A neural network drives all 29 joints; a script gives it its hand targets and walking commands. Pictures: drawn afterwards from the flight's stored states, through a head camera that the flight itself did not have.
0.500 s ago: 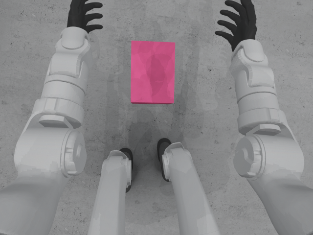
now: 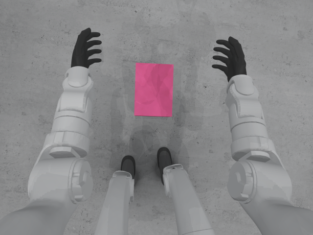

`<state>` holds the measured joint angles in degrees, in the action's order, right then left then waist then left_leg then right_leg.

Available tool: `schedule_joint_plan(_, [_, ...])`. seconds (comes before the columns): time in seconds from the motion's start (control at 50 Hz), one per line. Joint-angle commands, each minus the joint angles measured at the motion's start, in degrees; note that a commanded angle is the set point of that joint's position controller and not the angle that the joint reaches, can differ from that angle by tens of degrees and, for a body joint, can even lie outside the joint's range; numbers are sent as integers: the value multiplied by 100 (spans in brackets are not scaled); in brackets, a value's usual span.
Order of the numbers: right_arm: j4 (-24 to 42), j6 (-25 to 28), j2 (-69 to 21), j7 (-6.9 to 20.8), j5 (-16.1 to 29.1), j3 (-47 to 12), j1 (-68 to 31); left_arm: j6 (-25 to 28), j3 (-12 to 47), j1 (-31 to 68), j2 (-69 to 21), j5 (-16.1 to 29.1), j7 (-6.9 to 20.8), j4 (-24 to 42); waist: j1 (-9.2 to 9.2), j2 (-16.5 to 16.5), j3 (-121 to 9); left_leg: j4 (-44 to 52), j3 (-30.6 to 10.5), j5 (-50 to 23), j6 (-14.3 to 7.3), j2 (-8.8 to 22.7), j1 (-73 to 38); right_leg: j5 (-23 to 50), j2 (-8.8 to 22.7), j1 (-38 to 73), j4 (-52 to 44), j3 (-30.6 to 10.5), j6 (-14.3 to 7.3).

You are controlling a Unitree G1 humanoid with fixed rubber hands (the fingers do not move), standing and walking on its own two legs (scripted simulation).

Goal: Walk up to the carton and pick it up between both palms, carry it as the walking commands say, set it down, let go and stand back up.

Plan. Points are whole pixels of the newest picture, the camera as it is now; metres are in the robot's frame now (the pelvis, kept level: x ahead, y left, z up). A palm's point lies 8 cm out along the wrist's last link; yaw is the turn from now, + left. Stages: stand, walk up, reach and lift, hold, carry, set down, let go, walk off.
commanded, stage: let go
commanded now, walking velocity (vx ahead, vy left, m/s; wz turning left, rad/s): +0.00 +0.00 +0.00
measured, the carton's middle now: (153, 92) +0.49 -0.05 -0.62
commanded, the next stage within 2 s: stand in 1.22 s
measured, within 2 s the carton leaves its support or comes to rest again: neither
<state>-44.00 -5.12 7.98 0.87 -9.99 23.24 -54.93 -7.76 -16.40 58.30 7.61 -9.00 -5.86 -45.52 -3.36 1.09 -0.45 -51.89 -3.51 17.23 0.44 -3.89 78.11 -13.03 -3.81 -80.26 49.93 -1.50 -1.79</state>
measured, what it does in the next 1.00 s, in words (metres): rises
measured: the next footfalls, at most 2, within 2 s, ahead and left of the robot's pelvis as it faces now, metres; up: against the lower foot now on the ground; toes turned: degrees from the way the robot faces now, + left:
none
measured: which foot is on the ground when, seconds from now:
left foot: down 0.00-1.00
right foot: down 0.00-1.00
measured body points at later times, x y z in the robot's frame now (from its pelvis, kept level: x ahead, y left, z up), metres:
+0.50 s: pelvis +0.05 +0.00 +0.07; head +0.19 +0.00 +0.49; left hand +0.33 +0.20 -0.04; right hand +0.30 -0.23 -0.03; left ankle +0.03 +0.11 -0.65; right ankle +0.06 -0.09 -0.65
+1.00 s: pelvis +0.06 +0.02 +0.08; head +0.07 +0.02 +0.53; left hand +0.24 +0.25 +0.01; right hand +0.23 -0.22 +0.01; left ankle +0.03 +0.11 -0.65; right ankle +0.06 -0.09 -0.65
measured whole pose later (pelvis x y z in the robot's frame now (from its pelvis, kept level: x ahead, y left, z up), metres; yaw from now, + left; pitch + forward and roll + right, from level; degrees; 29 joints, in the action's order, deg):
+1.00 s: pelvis +0.06 +0.02 +0.08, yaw -1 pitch -6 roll +0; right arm -23.5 -8.7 12.9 4.3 -0.9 1.9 12.2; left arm -7.6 -2.0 -12.5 12.0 -0.5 3.9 -24.9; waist 0.1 1.1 6.4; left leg -26.9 -2.7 17.9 -2.3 -3.1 3.4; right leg -15.0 -2.8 -6.1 26.7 -2.9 -0.9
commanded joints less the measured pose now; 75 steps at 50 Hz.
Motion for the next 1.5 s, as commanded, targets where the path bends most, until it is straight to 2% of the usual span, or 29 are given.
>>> schedule_joint_plan(0.0, [977, 52, 830, 173, 5, -161, -110, 56, 257, 282, 229, 115, -112, 1147, -183, 98, -6555, 375, 283, -2595, 280, -57, -2854, 3594, 57, 5058, -20, 2, 289])
schedule_joint_plan(0.04, [1173, 3, 817, 256, 115, -379, 508, 46, 409, -275, 159, 162, -106, 1448, -143, 20, -6478, 521, 279, -2646, 257, -71, -3054, 3798, 112, 5371, -136, -56, 266])
schedule_joint_plan(0.1, [1453, 15, 717, 368, 343, -665, 1164, 111, 477, -997, 145, 154, -66, 1724, -65, -163, -5945, 794, 233, -2352, 190, -86, -2877, 3955, 225, 5909, -279, -197, 251])
schedule_joint_plan(0.18, [1539, 141, 645, 405, 525, -904, 2104, 278, 496, -2035, 158, 157, 55, 1691, -5, -290, -5059, 1169, 170, -1939, 140, -51, -2774, 3944, 338, 6437, -539, -333, 274])
schedule_joint_plan(0.26, [1456, 310, 661, 382, 697, -1114, 3022, 467, 538, -2949, 145, 247, 187, 1484, 18, -232, -4132, 1493, 100, -1690, 133, 32, -3221, 3549, 387, 6415, -895, -363, 286])
schedule_joint_plan(0.36, [1457, 479, 641, 334, 856, -1381, 4037, 662, 664, -3833, 211, 378, 341, 1391, 28, -150, -3133, 1852, 70, -1319, 100, 129, -3983, 2721, 378, 6353, -1346, -293, 272])
schedule_joint_plan(0.52, [2076, 645, 780, 254, 970, -1744, 5491, 864, 946, -5442, 499, 600, 571, 1992, 160, -116, -2072, 2448, 84, -1396, 34, 270, -5518, 2018, 283, 7052, -2005, -214, 257])
schedule_joint_plan(0.64, [2318, 511, 891, 289, 1039, -1892, 6224, 755, 1139, -6369, 722, 802, 740, 2207, 283, -46, -1102, 3033, 80, -1368, 45, 321, -6279, 1504, 259, 7506, -2524, -131, 291])
schedule_joint_plan(0.74, [2405, 247, 967, 337, 1088, -1975, 6559, 532, 1316, -6826, 780, 862, 866, 2407, 288, 35, -154, 3337, 122, -747, -33, 395, -6349, 835, 222, 7806, -2645, -18, 311])
schedule_joint_plan(0.8, [2512, 36, 1033, 373, 1041, -2015, 6483, 356, 1360, -6715, 854, 878, 920, 2516, 271, 37, 331, 3436, 119, -217, -117, 484, -6121, 460, 185, 8058, -2553, 64, 327])
schedule_joint_plan(0.86, [2599, -146, 1090, 378, 965, -1995, 6408, 199, 1336, -6644, 906, 866, 956, 2600, 277, 9, 577, 3430, 106, -61, -125, 524, -6070, 329, 152, 8214, -2466, 105, 327])
schedule_joint_plan(0.96, [2609, -319, 1122, 306, 880, -1902, 6492, 66, 1268, -6788, 964, 849, 972, 2645, 331, -99, 481, 3194, 96, -815, -23, 448, -6575, 718, 157, 8072, -2532, 65, 297])
schedule_joint_plan(1.04, [2629, -482, 1047, 224, 895, -1918, 6563, 67, 1259, -6931, 950, 837, 942, 2602, 353, -42, 287, 3027, 109, -1373, 1, 379, -6875, 1025, 162, 7893, -2543, -3, 280])
schedule_joint_plan(1.2, [2618, -772, 913, 2, 971, -2054, 6397, 238, 1356, -6892, 904, 802, 801, 2373, 331, -60, 3, 2841, 80, -1726, -44, 369, -7042, 1147, 223, 7624, -2418, -127, 258])
schedule_joint_plan(1.22, [1954, 8, 1651, -146, 717, -1850, 6707, 598, 1182, -7697, 1440, 647, 551, 1467, 449, 343, 554, 2827, 109, 1497, 8, 761, -6753, -916, 741, 5905, -2934, -883, 302])
schedule_joint_plan(1.24, [1905, 292, 1469, -231, 632, -1860, 6903, 740, 1168, -7497, 1727, 651, 452, 1471, 257, 137, 902, 2950, -231, 1905, -36, 871, -6614, -1610, 715, 5509, -3084, -956, 279])
schedule_joint_plan(1.26, [1792, 480, 1409, -263, 618, -1912, 6853, 877, 1196, -7294, 1538, 668, 439, 1458, 274, 45, 891, 2918, -300, 1810, -98, 944, -6564, -1506, 645, 5277, -3058, -973, 235])
schedule_joint_plan(1.32, [1623, 789, 1351, -306, 737, -1956, 6718, 1188, 1305, -7172, 1176, 722, 550, 1238, 222, -169, -88, 2810, -364, 868, -168, 1110, -6932, -156, 499, 5659, -2652, -933, 132])
schedule_joint_plan(1.36, [1511, 875, 1343, -302, 778, -2003, 6701, 1288, 1320, -7226, 1173, 732, 586, 1114, 262, -127, -511, 2593, -239, -1, -141, 1103, -6967, 1008, 559, 6051, -2300, -964, 74])
schedule_joint_plan(1.4, [1417, 887, 1373, -326, 826, -2029, 6827, 1288, 1330, -7455, 1234, 757, 560, 927, 249, -155, -776, 2261, -47, -927, -86, 1047, -7111, 1766, 564, 6166, -2052, -1006, 24])
schedule_joint_plan(1.44, [1324, 845, 1411, -352, 862, -2057, 7011, 1246, 1342, -7641, 1275, 777, 520, 807, 233, -89, -834, 2044, 73, -1533, -73, 1038, -7167, 1945, 527, 6127, -1893, -1003, -6])
schedule_joint_plan(1.48, [1272, 777, 1431, -373, 873, -2080, 7124, 1191, 1358, -7731, 1282, 787, 484, 760, 225, -5, -748, 1947, 154, -1836, -90, 1055, -7132, 1833, 471, 6009, -1767, -980, -25])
